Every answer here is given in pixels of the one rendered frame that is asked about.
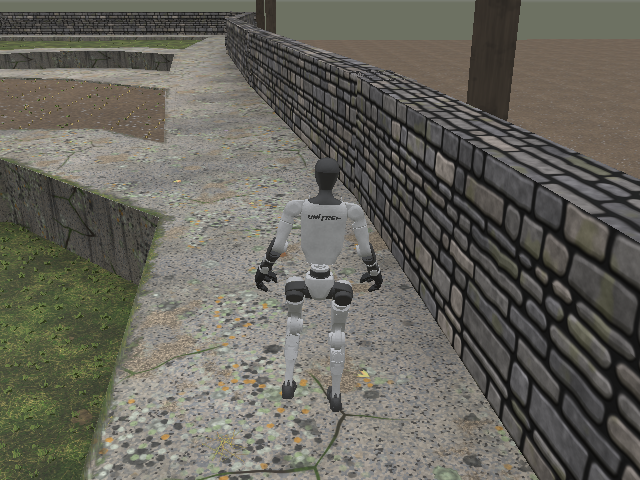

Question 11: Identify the robot right forearm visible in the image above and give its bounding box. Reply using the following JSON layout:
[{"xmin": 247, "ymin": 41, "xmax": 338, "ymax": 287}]
[{"xmin": 362, "ymin": 242, "xmax": 380, "ymax": 276}]

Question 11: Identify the robot left foot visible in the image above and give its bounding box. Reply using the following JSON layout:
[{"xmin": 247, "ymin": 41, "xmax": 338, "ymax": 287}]
[{"xmin": 282, "ymin": 380, "xmax": 297, "ymax": 399}]

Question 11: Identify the robot left forearm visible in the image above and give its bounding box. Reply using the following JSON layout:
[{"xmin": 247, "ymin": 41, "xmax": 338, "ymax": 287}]
[{"xmin": 259, "ymin": 237, "xmax": 281, "ymax": 274}]

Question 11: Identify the right robot hand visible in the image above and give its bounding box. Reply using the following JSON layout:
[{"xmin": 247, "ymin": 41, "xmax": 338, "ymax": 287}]
[{"xmin": 360, "ymin": 271, "xmax": 383, "ymax": 292}]

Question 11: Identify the robot torso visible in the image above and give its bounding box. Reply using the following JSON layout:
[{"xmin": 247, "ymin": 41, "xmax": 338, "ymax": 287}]
[{"xmin": 300, "ymin": 195, "xmax": 347, "ymax": 300}]

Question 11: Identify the right robot upper arm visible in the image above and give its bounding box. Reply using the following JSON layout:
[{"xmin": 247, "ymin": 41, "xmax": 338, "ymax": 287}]
[{"xmin": 345, "ymin": 202, "xmax": 372, "ymax": 257}]

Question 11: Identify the left robot hand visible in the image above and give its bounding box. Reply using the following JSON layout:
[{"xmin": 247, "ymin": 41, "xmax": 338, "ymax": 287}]
[{"xmin": 255, "ymin": 267, "xmax": 277, "ymax": 292}]

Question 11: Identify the left robot upper arm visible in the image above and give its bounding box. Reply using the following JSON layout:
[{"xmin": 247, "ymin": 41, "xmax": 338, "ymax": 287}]
[{"xmin": 272, "ymin": 200, "xmax": 304, "ymax": 254}]

